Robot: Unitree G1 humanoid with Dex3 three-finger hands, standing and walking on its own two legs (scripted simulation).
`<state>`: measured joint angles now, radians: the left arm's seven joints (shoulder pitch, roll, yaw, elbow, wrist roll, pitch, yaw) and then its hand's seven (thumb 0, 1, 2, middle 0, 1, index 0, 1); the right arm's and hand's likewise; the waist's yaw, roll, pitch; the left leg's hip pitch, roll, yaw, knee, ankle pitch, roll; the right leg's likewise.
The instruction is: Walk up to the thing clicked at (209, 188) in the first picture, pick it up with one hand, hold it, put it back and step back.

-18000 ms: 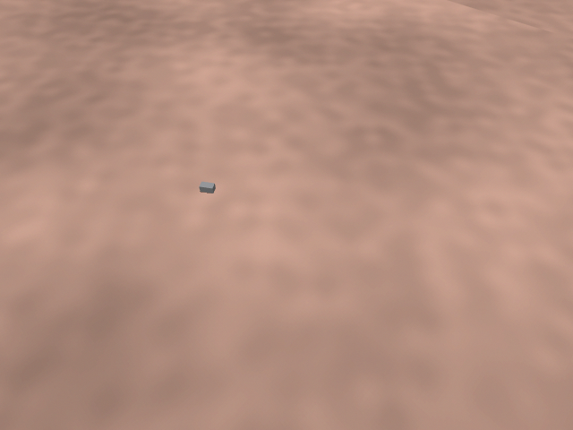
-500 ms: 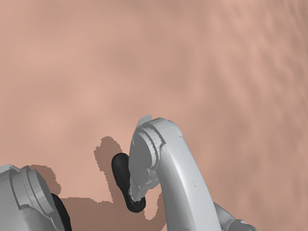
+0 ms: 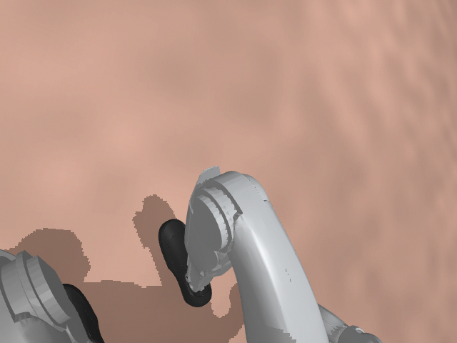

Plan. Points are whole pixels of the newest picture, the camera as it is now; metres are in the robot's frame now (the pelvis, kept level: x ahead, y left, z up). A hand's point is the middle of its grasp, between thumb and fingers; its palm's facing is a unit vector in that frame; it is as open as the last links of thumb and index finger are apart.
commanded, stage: close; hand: left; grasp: from above
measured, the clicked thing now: out of the picture +0.44 +0.31 -0.29
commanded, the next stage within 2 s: settle in 1.34 s
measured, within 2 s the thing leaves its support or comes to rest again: leaves its support in 1.78 s
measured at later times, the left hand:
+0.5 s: hand out of the picture +0.44 +0.31 -0.26, palm faces -0.42 -0.17 -0.89, open 10.6 cm
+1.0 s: hand out of the picture +0.43 +0.31 -0.26, palm faces -0.44 -0.16 -0.88, open 8.4 cm
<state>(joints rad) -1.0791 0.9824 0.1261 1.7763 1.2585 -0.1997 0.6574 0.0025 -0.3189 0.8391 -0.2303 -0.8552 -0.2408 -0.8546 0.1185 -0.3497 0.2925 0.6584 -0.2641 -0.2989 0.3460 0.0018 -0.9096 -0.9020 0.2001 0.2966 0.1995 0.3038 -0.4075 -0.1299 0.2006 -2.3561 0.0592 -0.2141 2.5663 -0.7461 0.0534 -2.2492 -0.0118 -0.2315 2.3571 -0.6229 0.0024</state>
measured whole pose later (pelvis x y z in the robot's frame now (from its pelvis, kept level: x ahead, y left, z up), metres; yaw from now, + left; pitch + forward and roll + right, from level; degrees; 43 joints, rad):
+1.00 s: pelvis +0.00 +0.00 +0.00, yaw +0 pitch +28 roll -15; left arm -1.06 0.96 0.06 1.76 1.25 -0.21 0.66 0.00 0.28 0.44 -0.62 -0.55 -0.71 -0.54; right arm 0.11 -0.35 0.29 0.64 -0.25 -0.30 0.33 0.00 -0.90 -0.90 0.20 0.30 0.20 0.30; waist -0.39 -0.13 0.18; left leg -2.35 0.05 -0.22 2.55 -0.73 0.05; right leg -2.23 -0.01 -0.23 2.34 -0.61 0.00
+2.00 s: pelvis +0.00 +0.00 +0.01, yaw +3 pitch +32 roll -13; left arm -0.95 0.83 0.11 1.52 1.23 -0.17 0.52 0.03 0.45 0.13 -1.00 -0.16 -1.03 -0.15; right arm 0.16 -0.33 0.16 0.71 -0.20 -0.23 0.32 0.00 -0.92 -0.90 0.20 0.30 0.20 0.30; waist -0.31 -0.04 0.02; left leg -2.37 0.04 -0.16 2.52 -0.73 0.05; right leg -2.27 -0.03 -0.19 2.35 -0.64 0.00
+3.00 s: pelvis -0.01 +0.00 +0.11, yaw +10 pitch +35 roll -6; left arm -0.70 0.60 -0.02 1.00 1.08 -0.12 0.15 0.01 0.47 0.08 -1.05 -0.07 -1.07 -0.07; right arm 0.19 -0.29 -0.03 0.67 -0.03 -0.01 0.11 0.00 -0.92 -0.91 0.20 0.30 0.20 0.30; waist -0.13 0.05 -0.18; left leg -2.08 0.02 -0.04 2.13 -0.67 0.05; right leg -2.04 -0.04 -0.08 2.05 -0.62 0.00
